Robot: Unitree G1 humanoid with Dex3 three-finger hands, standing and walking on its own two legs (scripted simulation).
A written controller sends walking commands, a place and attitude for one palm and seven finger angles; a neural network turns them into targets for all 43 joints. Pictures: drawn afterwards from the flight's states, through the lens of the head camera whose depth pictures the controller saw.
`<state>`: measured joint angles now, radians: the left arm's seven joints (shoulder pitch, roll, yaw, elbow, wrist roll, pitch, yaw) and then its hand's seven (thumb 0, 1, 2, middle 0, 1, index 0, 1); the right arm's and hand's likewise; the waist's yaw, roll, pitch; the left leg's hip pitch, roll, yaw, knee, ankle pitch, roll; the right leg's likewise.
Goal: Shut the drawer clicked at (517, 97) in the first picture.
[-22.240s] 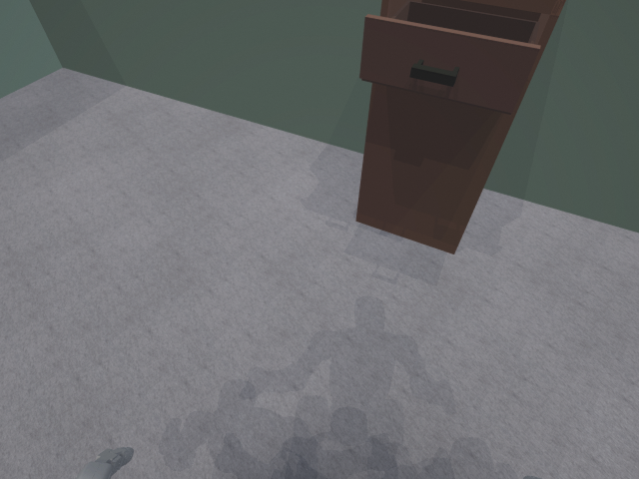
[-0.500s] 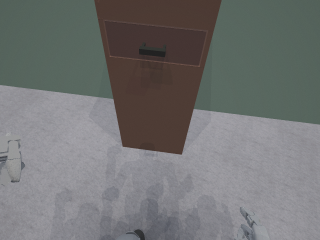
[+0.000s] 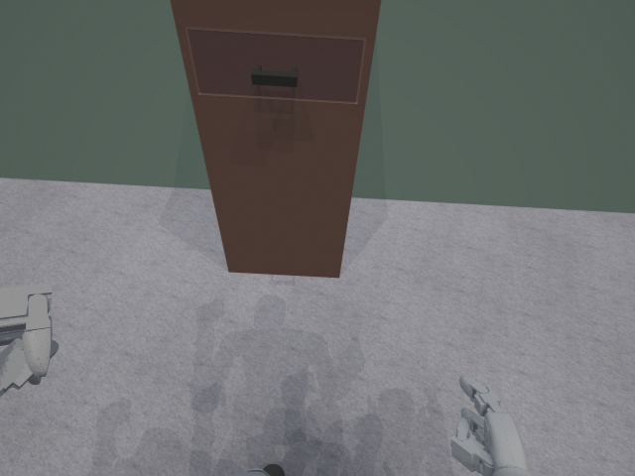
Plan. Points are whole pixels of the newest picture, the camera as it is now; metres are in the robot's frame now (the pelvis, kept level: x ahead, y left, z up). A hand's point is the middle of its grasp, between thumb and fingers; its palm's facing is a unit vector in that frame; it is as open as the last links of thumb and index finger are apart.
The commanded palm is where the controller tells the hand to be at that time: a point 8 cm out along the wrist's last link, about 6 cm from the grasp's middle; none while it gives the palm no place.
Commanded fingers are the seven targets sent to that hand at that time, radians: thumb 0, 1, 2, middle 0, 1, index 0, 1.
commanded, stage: stop stepping back and stand still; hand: left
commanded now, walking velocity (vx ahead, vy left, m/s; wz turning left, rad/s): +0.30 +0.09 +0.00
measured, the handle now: (275, 74) +0.92 +0.14 +0.06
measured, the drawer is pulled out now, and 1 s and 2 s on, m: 0.00 0.00 0.00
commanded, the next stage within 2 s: let the arm hang, fingers relaxed in 0.68 s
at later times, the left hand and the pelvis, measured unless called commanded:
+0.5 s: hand (13, 428) +0.13 +0.23 +0.18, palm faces +0.38 -0.75 -0.54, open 3.2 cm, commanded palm +0.07 +0.27 +0.18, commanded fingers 0.00 0.90 0.90 -1.40 -1.60 -1.40 -1.60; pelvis -0.07 -0.01 -0.01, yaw -1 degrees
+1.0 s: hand out of the picture +0.07 +0.23 -0.11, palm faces +0.00 -0.95 -0.31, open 3.0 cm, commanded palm none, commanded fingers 0.00 0.90 0.90 -0.92 -1.08 -0.92 -1.08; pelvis -0.06 +0.02 -0.01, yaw +1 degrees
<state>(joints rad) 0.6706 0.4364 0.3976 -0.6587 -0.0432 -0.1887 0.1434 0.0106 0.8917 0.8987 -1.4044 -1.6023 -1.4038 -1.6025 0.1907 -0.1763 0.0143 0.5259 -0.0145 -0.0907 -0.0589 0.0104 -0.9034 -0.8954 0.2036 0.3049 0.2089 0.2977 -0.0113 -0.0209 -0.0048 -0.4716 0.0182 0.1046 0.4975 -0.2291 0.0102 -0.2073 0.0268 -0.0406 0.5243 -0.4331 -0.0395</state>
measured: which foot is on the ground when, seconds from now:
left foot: up 0.00-0.20, down 0.22-0.46, up 0.48-0.78, down 0.80-1.00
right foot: down 0.00-1.00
